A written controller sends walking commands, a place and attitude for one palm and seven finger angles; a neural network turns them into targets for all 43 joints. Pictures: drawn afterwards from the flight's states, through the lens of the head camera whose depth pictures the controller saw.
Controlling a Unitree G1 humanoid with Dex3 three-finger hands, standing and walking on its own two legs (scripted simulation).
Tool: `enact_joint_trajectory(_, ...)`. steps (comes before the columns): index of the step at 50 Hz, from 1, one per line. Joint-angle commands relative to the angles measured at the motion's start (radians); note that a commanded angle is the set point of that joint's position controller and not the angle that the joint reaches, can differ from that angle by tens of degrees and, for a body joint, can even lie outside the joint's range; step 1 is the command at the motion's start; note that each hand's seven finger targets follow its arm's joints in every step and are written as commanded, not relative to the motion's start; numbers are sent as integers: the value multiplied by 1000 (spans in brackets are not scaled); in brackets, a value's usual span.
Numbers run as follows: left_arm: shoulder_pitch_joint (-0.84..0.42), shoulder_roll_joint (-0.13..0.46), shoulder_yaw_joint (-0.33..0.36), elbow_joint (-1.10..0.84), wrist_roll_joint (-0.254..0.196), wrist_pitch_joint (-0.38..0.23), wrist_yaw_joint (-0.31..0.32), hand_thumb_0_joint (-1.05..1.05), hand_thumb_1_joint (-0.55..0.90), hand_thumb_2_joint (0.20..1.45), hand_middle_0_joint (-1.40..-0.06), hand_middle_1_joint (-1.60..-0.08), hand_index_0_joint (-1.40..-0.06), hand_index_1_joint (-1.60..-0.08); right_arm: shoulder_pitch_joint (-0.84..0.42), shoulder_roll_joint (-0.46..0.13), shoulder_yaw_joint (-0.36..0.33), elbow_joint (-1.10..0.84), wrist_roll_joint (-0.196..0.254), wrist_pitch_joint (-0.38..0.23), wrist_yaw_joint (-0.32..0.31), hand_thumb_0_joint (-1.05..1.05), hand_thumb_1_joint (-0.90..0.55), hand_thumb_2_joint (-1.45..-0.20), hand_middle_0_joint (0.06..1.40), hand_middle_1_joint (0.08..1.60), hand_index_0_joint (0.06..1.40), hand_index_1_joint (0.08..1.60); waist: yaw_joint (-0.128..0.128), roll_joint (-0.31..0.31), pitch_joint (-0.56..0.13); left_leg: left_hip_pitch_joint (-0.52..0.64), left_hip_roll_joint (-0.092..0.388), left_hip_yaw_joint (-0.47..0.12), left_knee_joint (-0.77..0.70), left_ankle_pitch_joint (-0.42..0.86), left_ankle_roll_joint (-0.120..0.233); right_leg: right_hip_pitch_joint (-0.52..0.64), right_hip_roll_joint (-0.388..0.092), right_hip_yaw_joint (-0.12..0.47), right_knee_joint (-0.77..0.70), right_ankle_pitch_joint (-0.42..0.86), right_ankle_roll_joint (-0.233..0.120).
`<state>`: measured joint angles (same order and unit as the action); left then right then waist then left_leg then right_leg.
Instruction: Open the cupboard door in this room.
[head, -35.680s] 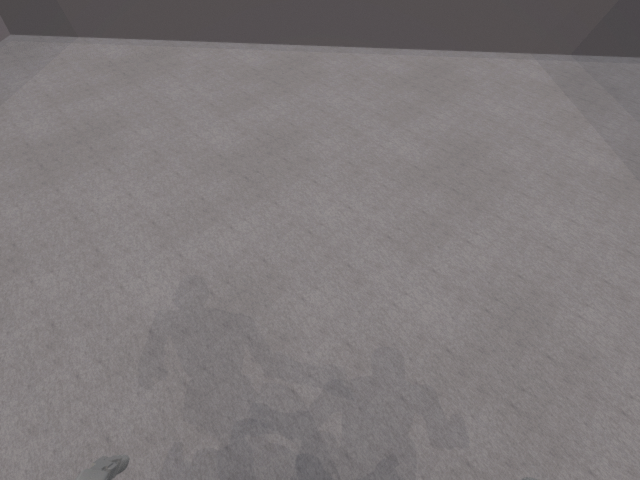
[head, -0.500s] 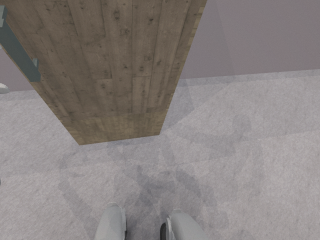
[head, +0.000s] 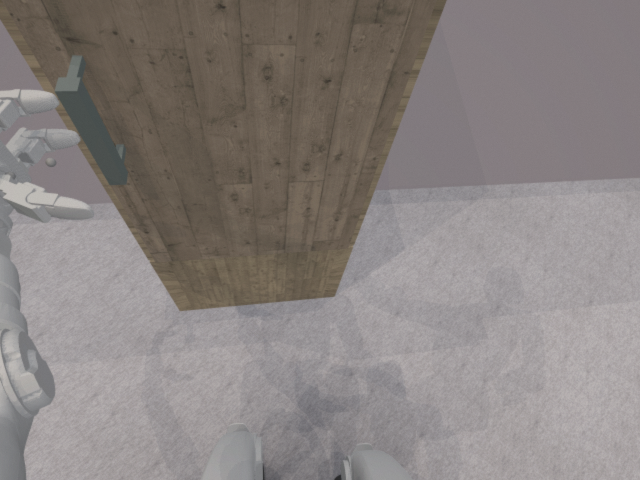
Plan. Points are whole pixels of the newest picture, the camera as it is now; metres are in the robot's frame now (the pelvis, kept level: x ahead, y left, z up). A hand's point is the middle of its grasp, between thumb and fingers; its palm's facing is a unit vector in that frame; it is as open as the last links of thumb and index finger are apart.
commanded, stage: move the hooked fingers beside the handle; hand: left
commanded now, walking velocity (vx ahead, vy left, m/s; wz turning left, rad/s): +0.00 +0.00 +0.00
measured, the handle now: (99, 125) +0.52 +0.27 +0.09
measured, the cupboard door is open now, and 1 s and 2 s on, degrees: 0 0 0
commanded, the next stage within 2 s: slide the fingers in behind the handle in 0.46 s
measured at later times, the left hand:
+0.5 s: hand (45, 152) +0.47 +0.31 +0.09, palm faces +0.15 -0.99 +0.00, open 14.0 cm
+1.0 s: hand (57, 156) +0.47 +0.30 +0.09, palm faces +0.12 -0.99 +0.01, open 14.0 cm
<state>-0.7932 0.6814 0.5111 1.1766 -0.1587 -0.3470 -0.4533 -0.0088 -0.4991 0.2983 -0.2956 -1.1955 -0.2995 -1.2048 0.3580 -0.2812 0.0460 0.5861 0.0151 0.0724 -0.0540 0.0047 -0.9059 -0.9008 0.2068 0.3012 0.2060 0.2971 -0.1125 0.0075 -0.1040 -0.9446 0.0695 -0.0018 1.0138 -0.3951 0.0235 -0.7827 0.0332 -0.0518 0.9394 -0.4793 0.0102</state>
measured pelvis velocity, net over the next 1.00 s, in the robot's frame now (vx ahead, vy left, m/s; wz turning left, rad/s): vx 0.00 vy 0.00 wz -0.01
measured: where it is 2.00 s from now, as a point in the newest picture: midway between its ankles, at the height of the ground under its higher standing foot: outside the picture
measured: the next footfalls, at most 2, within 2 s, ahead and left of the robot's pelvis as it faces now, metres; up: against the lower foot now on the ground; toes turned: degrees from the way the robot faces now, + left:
none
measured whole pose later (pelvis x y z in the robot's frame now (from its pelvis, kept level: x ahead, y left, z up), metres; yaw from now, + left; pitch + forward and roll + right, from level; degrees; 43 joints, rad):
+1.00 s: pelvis +0.00 +0.00 +0.00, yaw +0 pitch +20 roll -5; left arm -0.81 0.70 0.51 1.16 -0.16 -0.33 -0.43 -0.01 -0.50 0.30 -0.29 -1.20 -0.29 -1.21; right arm 0.38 -0.27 0.05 0.61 0.01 0.07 -0.05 0.00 -0.91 -0.90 0.21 0.30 0.21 0.30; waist -0.13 0.01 -0.11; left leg -0.99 0.08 -0.01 1.05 -0.41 0.02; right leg -0.82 0.04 -0.06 0.96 -0.49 0.01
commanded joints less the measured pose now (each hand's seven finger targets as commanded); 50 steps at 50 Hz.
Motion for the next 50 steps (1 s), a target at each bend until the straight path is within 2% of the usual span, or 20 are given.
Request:
enact_joint_trajectory(1,-478,364,62,-223,-10,-86,20,0,-500,300,-300,-1200,-300,-1200,141,-204,-75,-38,-1,-22,-26,0,-900,-900,200,300,200,300,-26,184,-381,489,-21,-77,-98,251,6,-85,40,4,-104,208,-36)
enact_joint_trajectory(5,-490,389,60,-236,9,-99,21,0,-500,300,-300,-1200,-300,-1200,145,-201,-72,-28,-1,-23,-29,0,-900,-900,200,300,200,300,-23,237,-457,533,-19,-78,-86,289,2,-78,41,11,-98,228,-34)
enact_joint_trajectory(7,-449,399,77,-229,0,-100,9,0,-500,300,-300,-1200,-300,-1200,147,-202,-75,-25,-2,-23,-27,0,-900,-900,200,300,200,300,-8,249,-498,554,-18,-74,-78,330,-1,-58,44,11,-96,261,-35)
enact_joint_trajectory(12,-409,410,72,-108,-15,-27,-30,0,-500,300,-300,-1200,-300,-1200,152,-202,-66,-28,12,-17,-35,0,-900,-900,200,300,200,300,-25,143,-405,387,-28,-41,-70,268,22,13,43,30,-113,292,-19)
enact_joint_trajectory(15,-359,456,102,-116,-5,-13,-34,0,-500,300,-300,-1200,-300,-1200,159,-205,-69,-41,12,-15,-35,0,-900,-900,200,300,200,300,-9,153,-406,355,-31,-27,-64,295,23,40,42,35,-105,337,-18)
enact_joint_trajectory(23,-420,513,142,-120,-11,-64,-43,0,-500,300,-300,-1200,-300,-1200,166,-212,-74,-28,9,-33,-34,0,-900,-900,200,300,200,300,-32,154,-421,312,-22,-25,-25,272,25,22,48,53,-85,316,-16)
enact_joint_trajectory(24,-419,537,154,-122,-5,-62,-48,0,-500,300,-300,-1200,-300,-1200,168,-214,-73,-25,9,-34,-36,0,-900,-900,200,300,200,300,-23,178,-428,316,-22,-28,-29,277,22,24,47,51,-82,314,-19)
enact_joint_trajectory(27,-399,496,126,-142,-10,-59,-71,0,-500,300,-300,-1200,-300,-1200,173,-208,-72,-22,9,-29,-33,0,-900,-900,200,300,200,300,-13,227,-482,396,-23,-31,-23,327,19,-5,50,41,-74,340,-21)
enact_joint_trajectory(28,-400,501,127,-138,-9,-52,-73,0,-500,300,-300,-1200,-300,-1200,174,-210,-71,-21,9,-28,-32,0,-900,-900,200,300,200,300,-16,223,-473,401,-21,-36,-27,328,18,-18,51,34,-74,329,-22)
enact_joint_trajectory(31,-433,431,82,-157,-27,-41,-81,0,-500,300,-300,-1200,-300,-1200,177,-205,-69,-19,10,-22,-31,0,-900,-900,200,300,200,300,-34,212,-450,431,-20,-44,-32,320,21,-61,54,24,-83,306,-22)
enact_joint_trajectory(32,-422,445,95,-148,-27,-36,-78,0,-500,300,-300,-1200,-300,-1200,173,-209,-71,-20,11,-21,-32,0,-900,-900,200,300,200,300,-26,207,-447,429,-19,-49,-36,309,17,-66,53,20,-85,291,-22)
enact_joint_trajectory(35,-457,435,88,-185,-22,-39,-57,0,-500,300,-300,-1200,-300,-1200,173,-207,-71,-18,7,-21,-31,0,-900,-900,200,300,200,300,-30,219,-454,454,-16,-58,-42,306,15,-86,52,14,-82,271,-24)
enact_joint_trajectory(38,-425,404,87,-221,-23,-53,-30,0,-500,300,-300,-1200,-300,-1200,174,-203,-76,-21,2,-21,-25,0,-900,-900,200,300,200,300,-17,236,-486,511,-14,-64,-50,347,9,-88,52,6,-81,282,-28)
enact_joint_trajectory(42,-423,371,69,-222,-19,-51,-3,0,-500,300,-300,-1200,-300,-1200,167,-201,-75,-23,1,-18,-19,0,-900,-900,200,300,200,300,-24,205,-458,511,-12,-70,-63,331,7,-94,53,-1,-86,268,-28)
enact_joint_trajectory(43,-421,348,50,-221,-18,-48,-1,0,-500,300,-300,-1200,-300,-1200,162,-197,-73,-26,2,-17,-17,0,-900,-900,200,300,200,300,-22,227,-443,505,-16,-65,-66,323,6,-87,52,1,-92,267,-28)
enact_joint_trajectory(44,-402,348,56,-212,-18,-45,3,0,-500,300,-300,-1200,-300,-1200,165,-199,-74,-29,2,-15,-17,0,-900,-900,200,300,200,300,-20,199,-431,501,-15,-71,-75,313,5,-85,53,-4,-95,256,-30)
enact_joint_trajectory(45,-429,320,25,-233,-14,-46,3,0,-500,300,-300,-1200,-300,-1200,159,-197,-75,-28,3,-16,-17,0,-900,-900,200,300,200,300,-32,224,-427,513,-14,-69,-76,307,5,-103,52,-3,-97,249,-29)
enact_joint_trajectory(47,-439,294,9,-258,-12,-57,14,0,-500,300,-300,-1200,-300,-1200,159,-194,-76,-25,0,-17,-15,0,-900,-900,200,300,200,300,-26,253,-439,560,-13,-83,-84,334,-2,-120,52,-8,-96,247,-35)
enact_joint_trajectory(49,-426,229,-32,-272,-15,-60,23,0,-500,300,-300,-1200,-300,-1200,158,-189,-79,-22,-3,-18,-13,0,-900,-900,200,300,200,300,-33,244,-436,595,-8,-93,-93,332,-6,-140,52,-15,-103,231,-36)
enact_joint_trajectory(50,-433,228,-30,-286,-17,-64,30,0,-500,300,-300,-1200,-300,-1200,158,-192,-80,-18,-5,-19,-12,0,-900,-900,200,300,200,300,-32,244,-429,606,-4,-103,-103,332,-10,-144,51,-20,-103,225,-38)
